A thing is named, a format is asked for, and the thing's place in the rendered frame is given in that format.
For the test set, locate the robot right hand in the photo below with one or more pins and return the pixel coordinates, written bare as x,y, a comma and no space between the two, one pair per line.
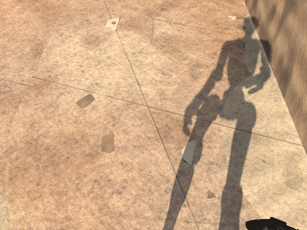
268,224

